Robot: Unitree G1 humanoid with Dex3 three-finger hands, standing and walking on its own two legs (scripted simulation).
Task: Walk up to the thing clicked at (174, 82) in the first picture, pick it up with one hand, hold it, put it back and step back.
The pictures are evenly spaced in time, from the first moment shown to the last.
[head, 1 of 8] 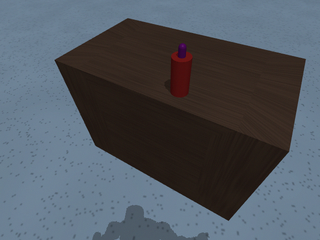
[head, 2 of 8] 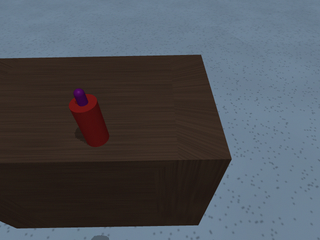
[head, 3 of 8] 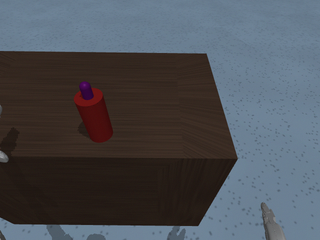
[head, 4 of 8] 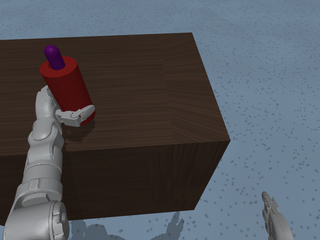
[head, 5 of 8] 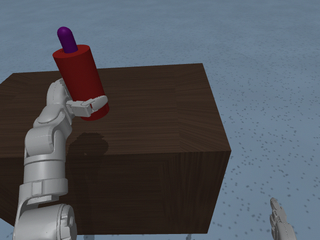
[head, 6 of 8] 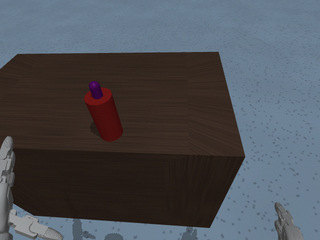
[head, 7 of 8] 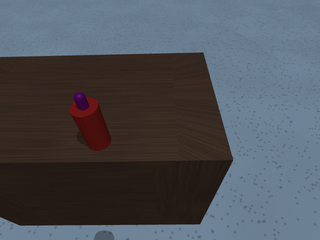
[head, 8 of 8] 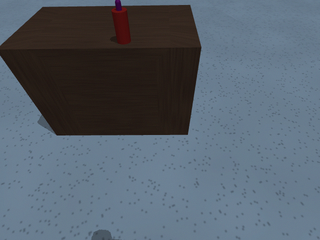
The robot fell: no
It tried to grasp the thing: yes
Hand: left
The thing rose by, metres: 0.25
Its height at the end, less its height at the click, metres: +0.00
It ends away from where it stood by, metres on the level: 0.02
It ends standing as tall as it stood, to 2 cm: yes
